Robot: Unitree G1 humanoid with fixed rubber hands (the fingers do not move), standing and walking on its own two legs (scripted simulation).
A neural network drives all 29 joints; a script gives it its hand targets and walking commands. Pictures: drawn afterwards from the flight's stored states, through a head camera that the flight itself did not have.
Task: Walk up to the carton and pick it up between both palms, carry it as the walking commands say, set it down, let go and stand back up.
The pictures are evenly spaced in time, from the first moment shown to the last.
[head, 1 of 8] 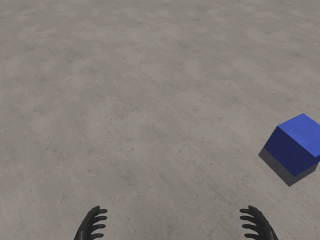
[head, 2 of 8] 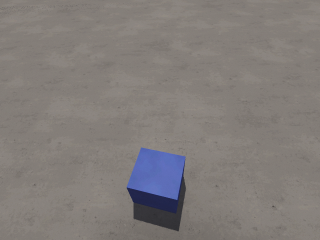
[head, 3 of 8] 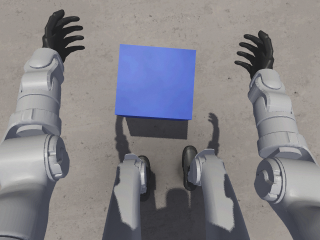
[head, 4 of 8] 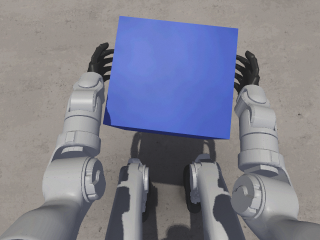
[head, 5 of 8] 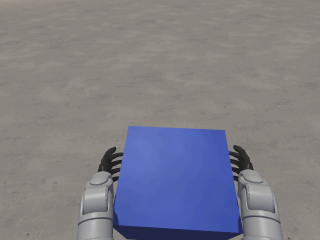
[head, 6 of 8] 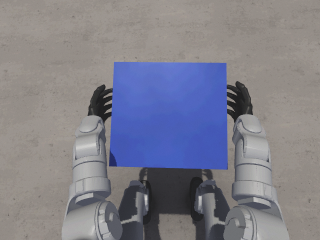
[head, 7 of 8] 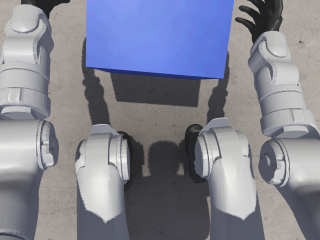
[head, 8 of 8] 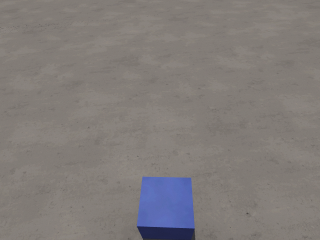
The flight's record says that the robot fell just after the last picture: no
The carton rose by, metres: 0.64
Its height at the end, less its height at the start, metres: +0.00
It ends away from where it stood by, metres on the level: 0.21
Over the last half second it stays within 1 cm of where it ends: yes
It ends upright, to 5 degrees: yes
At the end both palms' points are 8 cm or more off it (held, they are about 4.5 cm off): yes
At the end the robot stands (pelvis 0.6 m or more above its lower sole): yes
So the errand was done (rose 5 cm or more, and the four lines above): yes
